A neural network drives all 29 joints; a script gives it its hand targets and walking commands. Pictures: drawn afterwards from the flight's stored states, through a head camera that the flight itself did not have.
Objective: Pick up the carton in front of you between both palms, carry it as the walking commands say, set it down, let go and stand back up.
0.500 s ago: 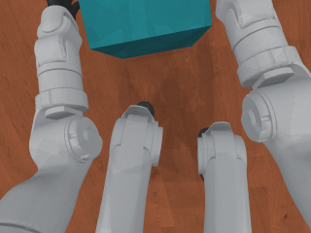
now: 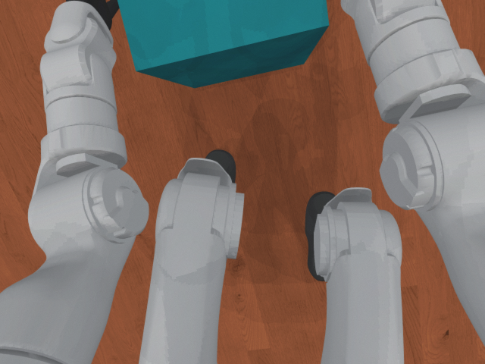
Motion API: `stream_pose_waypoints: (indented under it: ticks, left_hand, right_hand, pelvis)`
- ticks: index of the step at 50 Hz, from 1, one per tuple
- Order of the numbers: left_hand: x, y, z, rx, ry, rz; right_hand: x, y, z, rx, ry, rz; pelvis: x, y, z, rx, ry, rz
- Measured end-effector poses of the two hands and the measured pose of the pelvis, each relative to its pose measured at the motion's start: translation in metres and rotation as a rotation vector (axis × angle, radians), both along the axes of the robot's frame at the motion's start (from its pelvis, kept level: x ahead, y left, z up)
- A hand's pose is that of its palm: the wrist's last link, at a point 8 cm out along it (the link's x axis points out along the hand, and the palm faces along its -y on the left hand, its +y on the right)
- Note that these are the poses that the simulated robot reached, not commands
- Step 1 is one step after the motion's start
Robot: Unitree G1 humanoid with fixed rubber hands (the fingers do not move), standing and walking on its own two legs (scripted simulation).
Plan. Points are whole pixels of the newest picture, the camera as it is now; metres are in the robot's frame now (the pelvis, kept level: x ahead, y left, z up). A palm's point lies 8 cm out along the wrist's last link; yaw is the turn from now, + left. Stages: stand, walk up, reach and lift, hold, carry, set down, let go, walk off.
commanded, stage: set down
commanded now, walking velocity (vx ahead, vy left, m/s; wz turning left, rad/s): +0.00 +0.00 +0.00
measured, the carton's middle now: out of the picture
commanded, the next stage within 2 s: let go in 1.74 s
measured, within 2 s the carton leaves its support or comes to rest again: rests again in 0.44 s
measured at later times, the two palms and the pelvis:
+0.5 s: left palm (97, 10) +0.48 +0.31 -0.20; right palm out of the picture +0.58 +0.00 -0.20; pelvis +0.00 +0.00 -0.01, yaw +1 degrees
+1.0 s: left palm out of the picture +0.49 +0.35 -0.10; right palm out of the picture +0.61 +0.00 -0.10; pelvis -0.01 +0.01 +0.02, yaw +2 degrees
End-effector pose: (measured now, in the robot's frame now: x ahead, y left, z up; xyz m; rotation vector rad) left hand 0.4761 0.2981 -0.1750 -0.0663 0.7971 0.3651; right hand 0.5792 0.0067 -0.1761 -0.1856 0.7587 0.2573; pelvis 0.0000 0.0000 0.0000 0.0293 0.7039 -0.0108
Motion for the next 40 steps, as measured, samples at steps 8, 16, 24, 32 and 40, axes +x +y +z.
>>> stream_pose_waypoints:
  ticks: [8, 16, 24, 32, 40]
  left_hand:
    - [0.003, 0.001, -0.003, -0.004, -0.008, -0.015]
    - [0.007, 0.004, -0.007, -0.002, -0.010, -0.016]
    - [0.003, 0.005, -0.024, -0.002, 0.006, -0.002]
    - [-0.009, 0.037, -0.038, 0.048, 0.000, 0.106]
    - [0.009, 0.048, -0.008, 0.043, -0.100, 0.106]
  right_hand:
    - [0.001, 0.000, -0.002, 0.027, -0.009, 0.020]
    - [0.004, -0.001, -0.006, 0.057, -0.030, 0.032]
    - [0.003, -0.005, -0.019, 0.030, -0.043, 0.040]
    - [0.003, -0.027, -0.042, -0.018, -0.051, 0.003]
    - [0.017, -0.019, -0.008, -0.005, -0.131, -0.004]
  pelvis:
    - [-0.001, -0.001, -0.004, 0.004, -0.014, 0.003]
    - [0.000, 0.000, -0.008, 0.007, -0.024, 0.007]
    - [0.001, 0.003, -0.011, 0.006, -0.042, 0.006]
    - [-0.001, 0.010, -0.013, 0.002, -0.056, 0.012]
    - [-0.007, 0.015, -0.014, -0.007, -0.078, 0.030]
